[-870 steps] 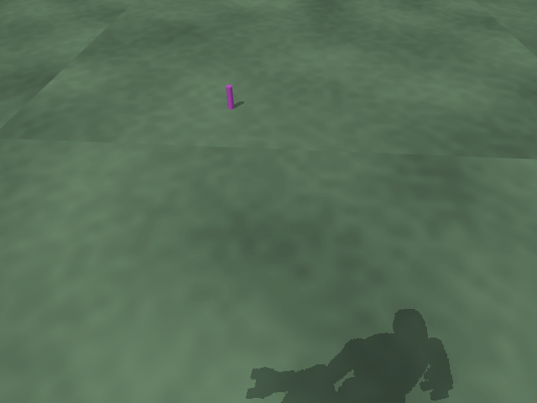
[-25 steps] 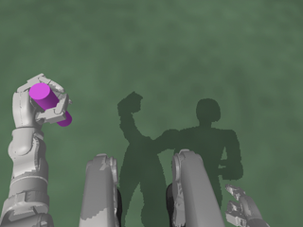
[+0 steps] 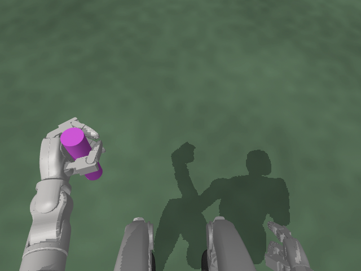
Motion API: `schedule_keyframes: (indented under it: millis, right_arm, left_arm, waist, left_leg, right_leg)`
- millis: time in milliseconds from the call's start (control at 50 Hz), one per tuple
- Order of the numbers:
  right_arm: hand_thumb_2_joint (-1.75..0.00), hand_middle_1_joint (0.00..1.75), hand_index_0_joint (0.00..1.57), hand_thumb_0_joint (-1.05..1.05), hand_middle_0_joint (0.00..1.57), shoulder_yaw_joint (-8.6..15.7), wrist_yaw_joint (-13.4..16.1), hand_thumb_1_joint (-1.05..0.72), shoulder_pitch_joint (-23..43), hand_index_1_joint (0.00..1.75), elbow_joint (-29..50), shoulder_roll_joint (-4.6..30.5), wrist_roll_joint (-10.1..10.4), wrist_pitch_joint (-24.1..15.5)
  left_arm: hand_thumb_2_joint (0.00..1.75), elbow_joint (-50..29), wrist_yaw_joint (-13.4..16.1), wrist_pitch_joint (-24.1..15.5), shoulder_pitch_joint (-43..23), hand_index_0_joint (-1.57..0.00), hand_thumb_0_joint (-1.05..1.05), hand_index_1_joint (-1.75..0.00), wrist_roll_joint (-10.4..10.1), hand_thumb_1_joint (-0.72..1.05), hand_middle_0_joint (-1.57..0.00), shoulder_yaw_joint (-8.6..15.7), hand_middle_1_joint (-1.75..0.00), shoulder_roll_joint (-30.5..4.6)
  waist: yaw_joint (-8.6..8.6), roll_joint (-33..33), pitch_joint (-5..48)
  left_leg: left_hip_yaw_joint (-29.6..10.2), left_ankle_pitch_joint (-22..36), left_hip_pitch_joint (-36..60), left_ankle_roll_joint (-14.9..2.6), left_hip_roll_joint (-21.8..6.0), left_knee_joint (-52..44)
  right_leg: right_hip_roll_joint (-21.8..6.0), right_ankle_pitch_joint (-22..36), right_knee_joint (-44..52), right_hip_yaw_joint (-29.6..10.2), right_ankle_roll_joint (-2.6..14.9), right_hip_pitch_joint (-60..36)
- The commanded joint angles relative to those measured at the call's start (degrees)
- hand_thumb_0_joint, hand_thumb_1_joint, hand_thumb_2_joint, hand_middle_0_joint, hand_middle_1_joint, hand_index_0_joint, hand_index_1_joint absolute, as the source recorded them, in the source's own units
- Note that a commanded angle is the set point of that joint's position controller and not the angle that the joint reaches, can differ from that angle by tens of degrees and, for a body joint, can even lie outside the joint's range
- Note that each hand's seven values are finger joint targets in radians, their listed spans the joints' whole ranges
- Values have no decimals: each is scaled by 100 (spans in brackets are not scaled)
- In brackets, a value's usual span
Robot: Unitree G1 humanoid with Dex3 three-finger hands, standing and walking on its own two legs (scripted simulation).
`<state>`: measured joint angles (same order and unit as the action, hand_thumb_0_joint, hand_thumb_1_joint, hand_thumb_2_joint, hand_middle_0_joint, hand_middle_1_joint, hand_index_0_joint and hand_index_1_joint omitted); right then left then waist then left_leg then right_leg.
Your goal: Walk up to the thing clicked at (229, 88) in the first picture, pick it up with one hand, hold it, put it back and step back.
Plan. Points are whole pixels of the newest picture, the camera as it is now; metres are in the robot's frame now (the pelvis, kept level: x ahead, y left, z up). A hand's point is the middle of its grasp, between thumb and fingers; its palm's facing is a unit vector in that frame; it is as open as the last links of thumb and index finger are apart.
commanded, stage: lift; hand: left
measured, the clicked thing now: (84, 157) +0.37 +0.21 +0.00
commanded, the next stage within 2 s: hold in 1.06 s
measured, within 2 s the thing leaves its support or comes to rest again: neither
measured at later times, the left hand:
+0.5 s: hand (77, 128) +0.36 +0.18 +0.12, palm faces +0.10 -0.99 -0.04, open 5.1 cm
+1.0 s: hand (75, 108) +0.37 +0.17 +0.17, palm faces +0.10 -0.99 -0.02, open 5.1 cm
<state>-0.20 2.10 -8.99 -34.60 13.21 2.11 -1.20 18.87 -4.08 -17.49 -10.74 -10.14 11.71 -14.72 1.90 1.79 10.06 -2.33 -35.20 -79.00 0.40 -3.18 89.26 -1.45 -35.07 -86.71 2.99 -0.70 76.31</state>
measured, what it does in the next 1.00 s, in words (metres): rises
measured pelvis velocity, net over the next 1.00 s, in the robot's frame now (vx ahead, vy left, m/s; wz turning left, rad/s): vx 0.04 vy -0.01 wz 0.02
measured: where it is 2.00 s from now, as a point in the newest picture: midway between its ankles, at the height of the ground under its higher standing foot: outside the picture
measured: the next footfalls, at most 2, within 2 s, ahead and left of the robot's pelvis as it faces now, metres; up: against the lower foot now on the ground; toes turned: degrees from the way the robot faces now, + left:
none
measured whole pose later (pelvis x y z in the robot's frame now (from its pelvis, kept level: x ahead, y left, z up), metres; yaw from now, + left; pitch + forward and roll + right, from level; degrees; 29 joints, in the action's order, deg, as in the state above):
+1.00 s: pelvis +0.04 -0.01 +0.12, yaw +1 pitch +10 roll -1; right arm 0.0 1.8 -13.4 -36.9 12.8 0.6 -0.5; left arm 24.6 -4.2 -20.4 -8.2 -9.9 8.6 -11.6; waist 1.7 1.0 3.5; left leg -0.4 -26.1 -40.1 0.9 -3.1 56.2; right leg -1.0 -25.9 -54.1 2.6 -0.5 38.2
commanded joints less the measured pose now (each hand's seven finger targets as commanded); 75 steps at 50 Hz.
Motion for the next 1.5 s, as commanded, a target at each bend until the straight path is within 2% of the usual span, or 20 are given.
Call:
schedule_keyframes:
  millis: [0,140,160,200,240,280,320,460,500,540,620,660,680,1040,1080,1200,1280,1320,1460,1480]
  right_arm:
    - [-89,30,20,0,20,323,89,-89,-270,30,497,837,-9,-278]
    - [-89,30,20,0,20,326,20,-88,-354,30,480,824,-47,-305]
    - [-89,30,20,0,20,328,14,-89,-350,30,469,842,-43,-297]
    - [-89,30,20,0,20,330,0,-89,-347,30,460,815,-53,-309]
    - [-89,30,20,0,20,316,1,-89,-335,30,483,805,-52,-315]
    - [-89,30,20,0,20,330,-5,-89,-353,30,464,833,-68,-319]
    - [-89,30,20,0,20,317,-14,-89,-368,30,486,826,-80,-306]
    - [-89,30,20,0,20,295,26,-89,-394,30,466,751,-106,-275]
    - [-89,30,20,0,20,284,11,-89,-381,30,492,743,-107,-278]
    - [-89,30,20,0,20,315,37,-89,-406,30,468,757,-113,-250]
    - [-89,30,20,0,20,275,34,-89,-415,30,428,718,-131,-241]
    - [-89,30,20,0,20,297,46,-90,-421,30,410,728,-133,-227]
    - [-89,30,20,0,20,281,41,-90,-447,30,413,690,-142,-204]
    - [-89,30,20,0,20,297,35,-89,-376,30,446,693,-146,-93]
    - [-89,30,20,0,20,321,32,-89,-408,30,422,732,-140,-93]
    - [-90,30,20,0,20,307,13,-91,-381,30,442,736,-148,-75]
    - [-90,30,20,0,20,322,9,-90,-422,30,449,726,-154,-48]
    - [-90,30,20,0,20,289,8,-91,-383,30,470,677,-160,-28]
    - [-90,30,20,0,20,304,6,-91,-368,30,425,702,-150,-36]
    - [-90,30,20,0,20,325,21,-90,-332,30,447,730,-146,-46]
  left_arm:
    - [122,-1023,78,-446,-1111,-131,0,-133,-77,53,-129,220,-134,-768]
    - [122,-1225,-17,-590,-1292,-131,0,-133,-48,55,-129,139,-135,-819]
    - [122,-734,-34,-553,-1020,-132,0,-134,-56,54,-130,140,-135,-702]
    - [121,-1246,-78,-661,-1410,-130,0,-131,-104,55,-128,116,-133,-766]
    - [122,-756,-94,-620,-1006,-131,0,-133,-88,56,-129,-13,-134,-540]
    - [123,-1110,-65,-697,-1357,-131,0,-133,-91,54,-129,169,-133,-781]
    - [123,-789,-80,-696,-1097,-132,0,-133,-77,54,-130,16,-134,-556]
    - [124,-1070,7,-725,-1233,-131,0,-134,-69,56,-130,47,-135,-648]
    - [125,-803,-2,-686,-1095,-131,0,-134,-113,56,-130,-62,-135,-387]
    - [125,-1159,56,-754,-1450,-130,0,-134,-31,55,-129,160,-135,-797]
    - [125,-583,42,-691,-1045,-130,0,-135,-72,57,-129,-93,-135,-330]
    - [125,-995,52,-751,-1374,-131,0,-135,-23,55,-130,20,-135,-650]
    - [124,-728,43,-711,-1137,-129,0,-133,-10,54,-128,-27,-134,-508]
    - [127,-547,-12,-723,-1139,-131,0,-136,-28,58,-129,-135,-137,-327]
    - [126,-1025,-17,-782,-1470,-131,0,-136,-43,57,-130,-29,-137,-556]
    - [119,-702,-34,-733,-1381,-135,0,-136,-76,58,-133,-153,-137,-316]
    - [119,-1001,22,-788,-1490,-134,0,-135,-35,59,-132,29,-136,-576]
    - [119,-627,8,-736,-1242,-134,0,-135,-22,58,-133,-178,-137,-290]
    - [120,-492,19,-683,-1196,-134,0,-136,-43,60,-133,-157,-137,-255]
    - [121,-873,43,-712,-1420,-134,0,-137,-15,61,-133,-41,-138,-490]
  waist:
    - [103,168,2221]
    - [-7,349,1944]
    - [22,150,1788]
    - [-12,348,1947]
    - [44,80,1653]
    - [-41,226,1785]
    - [-2,117,1719]
    - [-21,25,1605]
    - [28,-143,1417]
    - [-61,81,1484]
    - [19,-108,1309]
    - [-40,82,1370]
    - [-20,-48,1337]
    - [27,-120,959]
    - [-31,91,1139]
    - [15,53,902]
    - [-87,13,1093]
    - [-17,-103,850]
    - [5,-138,811]
    - [-72,-15,890]
  left_leg:
    - [-145,1253,2437,-119,182,-1732]
    - [-154,1581,3222,-52,160,-2424]
    - [-143,1542,3248,-63,163,-2503]
    - [-95,1601,3458,-53,177,-2604]
    - [-84,1472,3473,-69,172,-2789]
    - [-71,1544,3647,-57,172,-2899]
    - [-81,1654,3780,-48,165,-3022]
    - [82,1775,4004,-80,218,-3313]
    - [72,1846,4017,-88,212,-3418]
    - [122,1843,4226,-79,222,-3530]
    - [104,2065,4379,-71,210,-3672]
    - [157,2088,4501,-73,223,-3751]
    - [142,2137,4524,-72,212,-3787]
    - [204,2330,4971,-63,229,-4255]
    - [216,2516,5193,-43,219,-4288]
    - [182,2610,5299,-22,198,-4437]
    - [236,2711,5341,-39,224,-4453]
    - [241,2627,5272,-44,228,-4488]
    - [245,2611,5417,-47,216,-4592]
    - [267,2636,5500,-41,225,-4624]
  right_leg:
    - [173,1458,1632,-76,195,-1715]
    - [180,1661,2177,-7,214,-2263]
    - [179,1647,2291,-6,202,-2364]
    - [174,1709,2395,-29,203,-2530]
    - [181,1634,2594,-15,185,-2681]
    - [173,1705,2671,-32,189,-2833]
    - [193,1787,2754,8,192,-2938]
    - [163,2011,3261,-100,126,-3638]
    - [182,2096,3356,-78,124,-3724]
    - [158,2097,3482,-131,123,-3866]
    - [188,2298,3591,-84,127,-4028]
    - [154,2348,3705,-139,115,-4220]
    - [181,2372,3731,-102,116,-4270]
    - [201,2599,4162,-83,103,-4753]
    - [203,2735,4156,-90,122,-4853]
    - [230,2742,4235,-37,141,-4866]
    - [198,2915,4319,-83,110,-5162]
    - [207,2863,4364,-70,102,-5079]
    - [217,2815,4483,-72,101,-5161]
    - [202,2863,4507,-90,97,-5222]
